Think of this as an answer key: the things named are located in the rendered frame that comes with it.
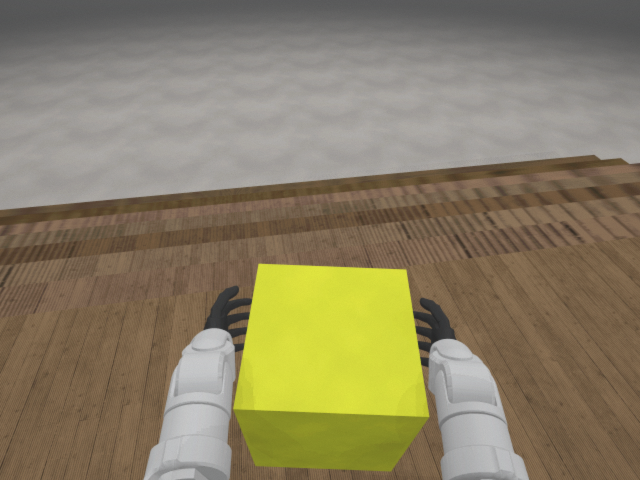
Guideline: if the carton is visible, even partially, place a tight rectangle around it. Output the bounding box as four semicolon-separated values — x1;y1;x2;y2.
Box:
233;264;429;471

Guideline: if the robot right hand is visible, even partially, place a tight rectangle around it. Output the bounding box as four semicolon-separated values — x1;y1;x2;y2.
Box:
413;298;456;368

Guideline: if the robot left hand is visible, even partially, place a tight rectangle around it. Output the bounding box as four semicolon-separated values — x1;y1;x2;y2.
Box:
203;286;252;352

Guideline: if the right robot forearm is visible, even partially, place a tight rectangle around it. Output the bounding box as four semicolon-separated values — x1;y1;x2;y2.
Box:
428;339;529;480

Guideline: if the left robot forearm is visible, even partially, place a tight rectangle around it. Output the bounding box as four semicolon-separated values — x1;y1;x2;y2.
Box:
143;328;236;480

